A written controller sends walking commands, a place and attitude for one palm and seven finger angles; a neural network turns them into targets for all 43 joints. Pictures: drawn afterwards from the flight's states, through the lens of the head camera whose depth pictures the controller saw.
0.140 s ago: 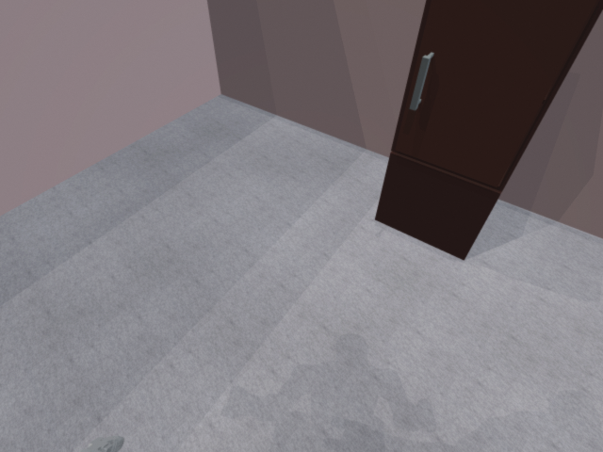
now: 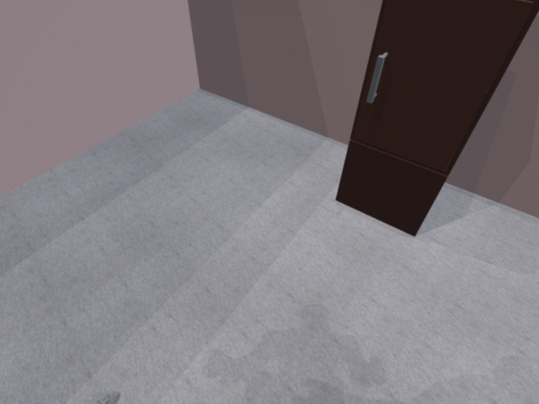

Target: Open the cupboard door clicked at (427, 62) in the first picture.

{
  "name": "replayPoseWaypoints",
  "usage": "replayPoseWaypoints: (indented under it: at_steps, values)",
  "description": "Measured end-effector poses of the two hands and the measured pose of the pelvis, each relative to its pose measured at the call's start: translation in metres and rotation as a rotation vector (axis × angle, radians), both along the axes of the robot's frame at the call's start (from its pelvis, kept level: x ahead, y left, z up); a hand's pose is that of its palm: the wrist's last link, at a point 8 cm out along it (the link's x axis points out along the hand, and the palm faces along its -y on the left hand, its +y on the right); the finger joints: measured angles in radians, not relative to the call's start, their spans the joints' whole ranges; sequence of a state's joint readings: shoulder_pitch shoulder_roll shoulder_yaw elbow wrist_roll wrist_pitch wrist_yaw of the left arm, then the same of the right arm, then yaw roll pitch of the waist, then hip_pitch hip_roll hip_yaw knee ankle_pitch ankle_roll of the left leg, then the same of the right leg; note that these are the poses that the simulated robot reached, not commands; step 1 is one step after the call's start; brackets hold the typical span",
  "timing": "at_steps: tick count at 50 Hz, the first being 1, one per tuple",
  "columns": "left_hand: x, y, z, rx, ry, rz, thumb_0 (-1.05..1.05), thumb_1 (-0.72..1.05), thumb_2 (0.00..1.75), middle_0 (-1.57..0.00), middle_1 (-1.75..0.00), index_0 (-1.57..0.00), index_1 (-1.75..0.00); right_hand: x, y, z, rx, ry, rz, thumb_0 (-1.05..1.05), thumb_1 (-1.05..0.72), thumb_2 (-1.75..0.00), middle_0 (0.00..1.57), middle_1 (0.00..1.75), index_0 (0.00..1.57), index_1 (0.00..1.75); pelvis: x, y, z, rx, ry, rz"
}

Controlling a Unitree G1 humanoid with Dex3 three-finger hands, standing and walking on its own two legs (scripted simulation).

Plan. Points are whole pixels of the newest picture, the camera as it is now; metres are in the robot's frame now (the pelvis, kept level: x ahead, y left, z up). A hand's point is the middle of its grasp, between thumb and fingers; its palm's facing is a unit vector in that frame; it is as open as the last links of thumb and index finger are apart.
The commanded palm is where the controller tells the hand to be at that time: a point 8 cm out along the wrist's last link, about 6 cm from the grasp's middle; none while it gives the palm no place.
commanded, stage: stand and wait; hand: left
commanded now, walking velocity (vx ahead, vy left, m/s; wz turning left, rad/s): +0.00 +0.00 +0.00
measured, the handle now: (377, 78) +1.21 -0.33 -0.05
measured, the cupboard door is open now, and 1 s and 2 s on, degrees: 0 0 0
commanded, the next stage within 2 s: look at it before walking up in 0.68 s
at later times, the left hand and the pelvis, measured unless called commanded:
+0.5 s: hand out of the picture +0.05 +0.24 -0.15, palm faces -0.03 -0.94 -0.33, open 7.4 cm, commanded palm none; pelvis -0.01 +0.00 +0.00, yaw +0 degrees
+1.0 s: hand out of the picture +0.07 +0.24 -0.15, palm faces -0.03 -0.94 -0.33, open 7.4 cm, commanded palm none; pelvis -0.01 -0.01 +0.01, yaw +0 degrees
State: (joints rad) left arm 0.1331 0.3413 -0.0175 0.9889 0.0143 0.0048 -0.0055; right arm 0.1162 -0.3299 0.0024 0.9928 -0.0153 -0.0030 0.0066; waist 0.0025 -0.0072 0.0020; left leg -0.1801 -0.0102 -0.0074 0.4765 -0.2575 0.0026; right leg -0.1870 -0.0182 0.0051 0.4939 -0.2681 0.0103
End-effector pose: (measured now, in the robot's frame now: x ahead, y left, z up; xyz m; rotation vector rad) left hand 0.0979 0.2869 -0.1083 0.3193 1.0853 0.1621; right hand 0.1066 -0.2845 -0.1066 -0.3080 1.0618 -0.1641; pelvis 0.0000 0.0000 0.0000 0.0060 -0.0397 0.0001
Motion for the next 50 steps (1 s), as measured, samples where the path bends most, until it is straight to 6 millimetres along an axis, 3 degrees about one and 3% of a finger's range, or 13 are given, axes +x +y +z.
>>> replayPoseWaypoints:
  at_steps: [6, 17, 25, 50]
  values:
    - [-0.015, -0.005, -0.004, -0.014, 0.030, 0.010, 0.01, 0.91, 0.90, -0.20, -0.30, -0.20, -0.30, -0.008, 0.000, -0.001, 0.004, 0.019, -0.002, 0.01, -0.91, -0.90, 0.20, 0.30, 0.20, 0.30, -0.005, -0.002, 0.002, 0.000, -0.002, 0.001]
    - [-0.047, -0.002, -0.010, -0.009, 0.115, 0.039, 0.01, 0.91, 0.90, -0.20, -0.30, -0.20, -0.30, -0.044, -0.011, -0.005, -0.012, 0.121, -0.037, 0.01, -0.91, -0.90, 0.20, 0.30, 0.20, 0.30, -0.013, -0.005, 0.004, -0.003, -0.001, 0.004]
    - [-0.056, 0.002, -0.010, -0.001, 0.143, 0.047, 0.01, 0.91, 0.90, -0.20, -0.30, -0.20, -0.30, -0.061, -0.015, -0.007, -0.017, 0.166, -0.057, 0.01, -0.91, -0.90, 0.20, 0.30, 0.20, 0.30, -0.015, -0.004, 0.005, -0.004, -0.001, 0.004]
    - [-0.038, -0.001, -0.005, -0.001, 0.112, 0.036, 0.01, 0.91, 0.90, -0.20, -0.30, -0.20, -0.30, -0.042, -0.013, -0.005, -0.006, 0.136, -0.044, 0.01, -0.91, -0.90, 0.20, 0.30, 0.20, 0.30, -0.010, -0.006, 0.007, -0.002, 0.004, 0.004]
